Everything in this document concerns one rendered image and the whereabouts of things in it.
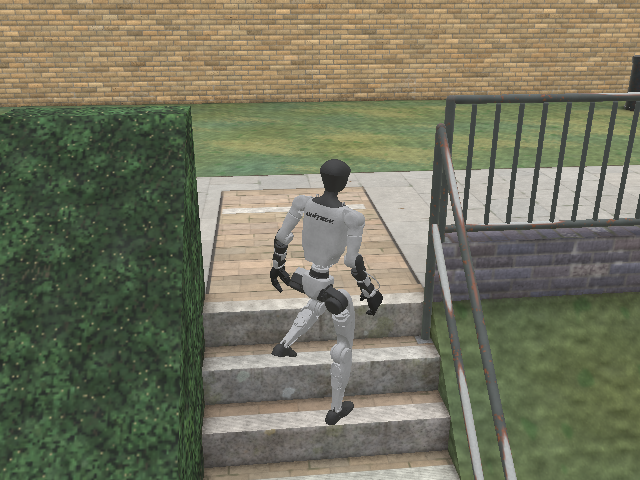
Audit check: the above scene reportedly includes stairs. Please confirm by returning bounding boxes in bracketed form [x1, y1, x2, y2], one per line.
[202, 302, 460, 480]

